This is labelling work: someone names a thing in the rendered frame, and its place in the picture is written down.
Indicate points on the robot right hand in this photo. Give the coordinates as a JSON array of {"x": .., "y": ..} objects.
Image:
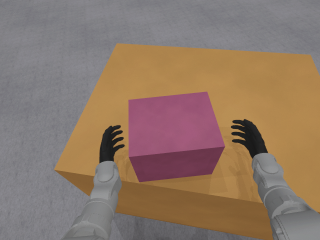
[{"x": 253, "y": 139}]

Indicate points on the robot left hand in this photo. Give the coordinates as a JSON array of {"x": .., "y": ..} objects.
[{"x": 107, "y": 149}]

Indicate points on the left robot forearm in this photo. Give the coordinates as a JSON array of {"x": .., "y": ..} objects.
[{"x": 99, "y": 210}]

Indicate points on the right robot upper arm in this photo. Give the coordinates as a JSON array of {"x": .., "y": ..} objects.
[{"x": 302, "y": 225}]

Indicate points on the right robot forearm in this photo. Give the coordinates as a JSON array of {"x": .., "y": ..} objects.
[{"x": 277, "y": 197}]

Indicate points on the carton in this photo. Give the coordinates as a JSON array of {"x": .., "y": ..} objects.
[{"x": 173, "y": 136}]

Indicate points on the pedestal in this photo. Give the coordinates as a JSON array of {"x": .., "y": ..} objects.
[{"x": 277, "y": 92}]

